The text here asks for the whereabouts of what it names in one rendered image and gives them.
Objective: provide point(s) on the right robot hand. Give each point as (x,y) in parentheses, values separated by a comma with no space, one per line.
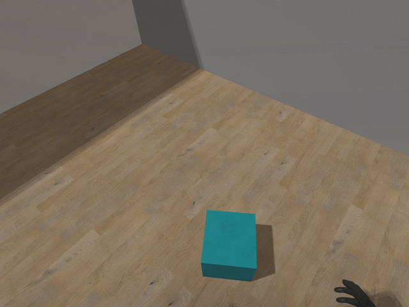
(360,298)

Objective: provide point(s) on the carton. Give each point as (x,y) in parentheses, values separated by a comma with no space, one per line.
(229,245)

